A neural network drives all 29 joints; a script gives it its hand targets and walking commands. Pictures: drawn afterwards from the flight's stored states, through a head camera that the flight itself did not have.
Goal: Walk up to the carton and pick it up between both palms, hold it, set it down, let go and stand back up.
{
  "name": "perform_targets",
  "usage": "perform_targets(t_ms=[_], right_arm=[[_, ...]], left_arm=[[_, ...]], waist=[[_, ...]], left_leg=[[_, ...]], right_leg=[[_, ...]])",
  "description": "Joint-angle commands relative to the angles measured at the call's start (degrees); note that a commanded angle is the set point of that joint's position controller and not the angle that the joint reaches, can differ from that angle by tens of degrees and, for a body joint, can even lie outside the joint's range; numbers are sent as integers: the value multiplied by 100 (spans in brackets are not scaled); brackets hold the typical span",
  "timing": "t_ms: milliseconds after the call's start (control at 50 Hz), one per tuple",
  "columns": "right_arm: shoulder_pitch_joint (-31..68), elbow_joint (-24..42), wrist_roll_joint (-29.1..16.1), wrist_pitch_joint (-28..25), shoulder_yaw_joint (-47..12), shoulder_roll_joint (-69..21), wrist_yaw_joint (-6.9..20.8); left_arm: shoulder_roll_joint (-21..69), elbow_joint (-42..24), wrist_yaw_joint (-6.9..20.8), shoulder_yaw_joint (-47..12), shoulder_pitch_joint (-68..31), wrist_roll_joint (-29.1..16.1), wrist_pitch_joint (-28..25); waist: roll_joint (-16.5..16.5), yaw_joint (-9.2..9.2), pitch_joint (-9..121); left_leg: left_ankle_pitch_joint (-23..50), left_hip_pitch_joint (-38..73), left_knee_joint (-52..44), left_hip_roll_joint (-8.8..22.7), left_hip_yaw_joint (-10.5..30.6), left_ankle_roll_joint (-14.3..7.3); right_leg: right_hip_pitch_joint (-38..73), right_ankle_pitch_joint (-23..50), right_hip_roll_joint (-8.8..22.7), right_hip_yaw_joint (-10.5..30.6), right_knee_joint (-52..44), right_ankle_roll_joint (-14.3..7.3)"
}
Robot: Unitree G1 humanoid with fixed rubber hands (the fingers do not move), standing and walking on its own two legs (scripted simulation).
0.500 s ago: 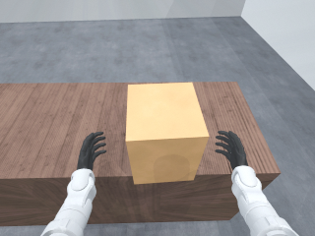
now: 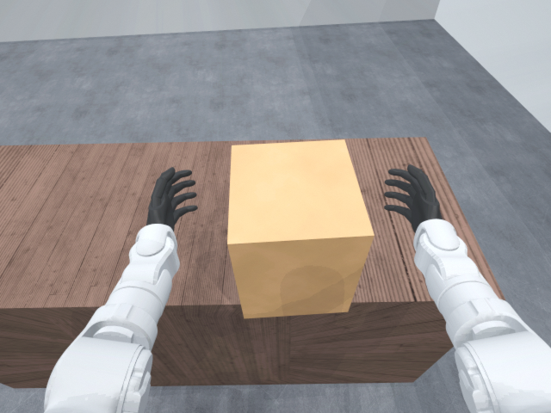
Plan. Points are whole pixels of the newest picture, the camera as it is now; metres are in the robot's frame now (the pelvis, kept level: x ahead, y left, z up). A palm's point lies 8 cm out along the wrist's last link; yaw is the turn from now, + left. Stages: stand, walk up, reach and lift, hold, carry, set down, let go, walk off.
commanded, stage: reach and lift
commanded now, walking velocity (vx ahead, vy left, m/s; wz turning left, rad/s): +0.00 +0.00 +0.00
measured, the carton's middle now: (292, 232) +0.45 +0.00 -0.03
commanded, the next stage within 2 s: none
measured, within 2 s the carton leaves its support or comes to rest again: neither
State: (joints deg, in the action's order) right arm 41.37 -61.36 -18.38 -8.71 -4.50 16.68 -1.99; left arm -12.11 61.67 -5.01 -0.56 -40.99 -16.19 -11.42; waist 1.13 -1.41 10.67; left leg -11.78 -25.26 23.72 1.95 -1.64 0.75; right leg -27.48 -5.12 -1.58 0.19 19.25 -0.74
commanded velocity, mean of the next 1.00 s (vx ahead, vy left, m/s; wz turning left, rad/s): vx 0.00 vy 0.00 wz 0.00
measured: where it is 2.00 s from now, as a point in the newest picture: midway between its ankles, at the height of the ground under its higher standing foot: outside the picture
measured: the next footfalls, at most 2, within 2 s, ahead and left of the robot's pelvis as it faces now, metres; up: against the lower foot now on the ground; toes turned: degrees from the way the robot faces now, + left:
none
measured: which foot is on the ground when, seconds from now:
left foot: down 0.00-1.00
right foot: down 0.00-1.00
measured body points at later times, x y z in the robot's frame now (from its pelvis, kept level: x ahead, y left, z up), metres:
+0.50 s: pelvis -0.01 +0.00 -0.01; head +0.06 +0.00 +0.44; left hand +0.46 +0.20 +0.09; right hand +0.46 -0.20 +0.09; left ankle -0.02 +0.12 -0.74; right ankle +0.03 -0.11 -0.74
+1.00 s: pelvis -0.01 +0.00 -0.03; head +0.15 -0.03 +0.39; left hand +0.46 +0.17 -0.02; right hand +0.46 -0.19 -0.03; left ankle -0.02 +0.12 -0.74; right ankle +0.03 -0.11 -0.74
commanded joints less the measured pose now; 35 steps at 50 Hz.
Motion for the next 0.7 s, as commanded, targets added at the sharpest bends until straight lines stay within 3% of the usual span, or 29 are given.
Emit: perform_targets(t_ms=[0, 280, 360, 460, 520, 600, 680], right_arm=[[3228, 721, -60, -135, 147, 1039, -42], [4427, 105, -216, 254, 0, 1122, -84], [4223, -366, -300, 127, -106, 997, -84], [3641, -794, -338, -354, -137, 807, -34], [3533, -627, -211, -693, 3, 800, 28], [3883, 11, 152, -995, 376, 925, 143], [3892, 421, 360, -1201, 544, 875, 165]], left_arm=[[-911, -815, 22, 143, -2940, -60, -101], [-1242, -68, 52, 49, -4128, -232, 274], [-1137, 622, 132, 30, -3932, -158, 56], [-926, 1350, 223, 60, -3447, -23, -635], [-886, 1250, 216, 21, -3469, -52, -1126], [-908, 537, 54, -149, -4054, -243, -1518], [-788, 236, -69, -163, -4068, -240, -1673]], waist=[[-188, 60, 3346], [-281, 112, 3964], [-309, 206, 3673], [-231, 354, 3276], [3, 380, 3505], [435, 277, 4670], [390, 162, 5988]], left_leg=[[1764, 943, -9, -214, -33, 235], [1642, 13, -30, -201, -40, 85], [1489, -577, -107, -158, 0, 1], [1481, -865, -129, -135, 42, 26], [1618, -528, -92, -174, 63, 164], [2072, 468, 176, -197, 72, 484], [2686, 703, 545, -204, 58, 556]], right_leg=[[1838, 1736, -68, -43, 190, 237], [2428, 2178, 65, 23, 464, 377], [2676, 2239, 189, 162, 515, 369], [2274, 1997, 257, 225, 486, 260], [1538, 1735, 199, 104, 449, 190], [235, 1554, 1, -185, 452, 162], [-122, 1988, -105, -271, 644, 207]])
